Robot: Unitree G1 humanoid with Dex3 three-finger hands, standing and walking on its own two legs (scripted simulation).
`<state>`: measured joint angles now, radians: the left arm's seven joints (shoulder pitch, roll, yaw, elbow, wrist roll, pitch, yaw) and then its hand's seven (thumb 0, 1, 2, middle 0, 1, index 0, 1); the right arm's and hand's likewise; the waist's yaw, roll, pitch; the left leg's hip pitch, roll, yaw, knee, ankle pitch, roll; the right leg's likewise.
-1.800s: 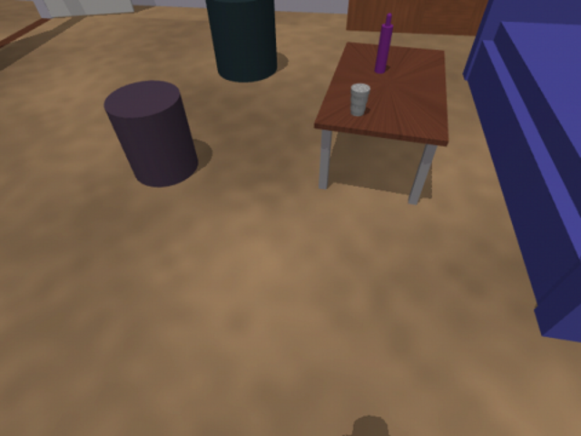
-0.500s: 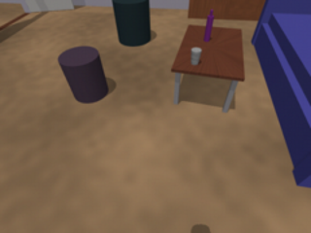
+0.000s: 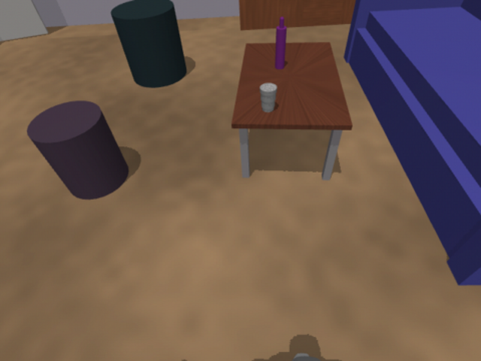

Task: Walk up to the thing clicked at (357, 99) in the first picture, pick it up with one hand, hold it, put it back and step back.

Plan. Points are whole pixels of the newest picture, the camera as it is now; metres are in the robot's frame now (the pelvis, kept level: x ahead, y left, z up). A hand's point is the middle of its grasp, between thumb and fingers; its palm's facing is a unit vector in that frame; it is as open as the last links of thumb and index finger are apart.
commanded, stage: walk up
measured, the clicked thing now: (268, 98) +1.29 -0.14 -0.30
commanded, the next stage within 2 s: none
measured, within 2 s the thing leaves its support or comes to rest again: neither
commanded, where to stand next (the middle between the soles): +0.67 +0.10 m, yaw -2 degrees
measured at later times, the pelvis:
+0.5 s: pelvis +0.21 +0.02 -0.01, yaw +0 degrees
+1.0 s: pelvis +0.40 +0.04 -0.01, yaw -1 degrees
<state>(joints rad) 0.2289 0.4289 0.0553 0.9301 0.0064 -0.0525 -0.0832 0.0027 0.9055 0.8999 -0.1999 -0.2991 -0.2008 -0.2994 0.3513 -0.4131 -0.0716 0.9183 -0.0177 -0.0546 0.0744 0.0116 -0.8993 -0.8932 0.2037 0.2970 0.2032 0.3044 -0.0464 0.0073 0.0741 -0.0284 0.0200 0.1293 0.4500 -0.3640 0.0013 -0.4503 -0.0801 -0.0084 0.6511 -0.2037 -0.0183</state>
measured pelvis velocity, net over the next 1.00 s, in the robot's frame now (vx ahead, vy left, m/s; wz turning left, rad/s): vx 0.40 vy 0.04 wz -0.02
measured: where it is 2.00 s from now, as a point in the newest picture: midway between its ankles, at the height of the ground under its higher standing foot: (222, 277)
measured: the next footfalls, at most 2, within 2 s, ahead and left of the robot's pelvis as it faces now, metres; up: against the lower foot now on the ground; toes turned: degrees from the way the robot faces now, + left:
right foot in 0.04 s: +0.17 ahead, -0.13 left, +0.00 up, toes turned -4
left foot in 0.50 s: +0.36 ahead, +0.16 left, +0.00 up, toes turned +4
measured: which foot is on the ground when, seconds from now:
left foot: down 0.00-0.08, up 0.10-0.48, down 0.50-0.98, up 1.00-1.00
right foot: up 0.00-0.02, down 0.04-0.54, up 0.56-0.94, down 0.96-1.00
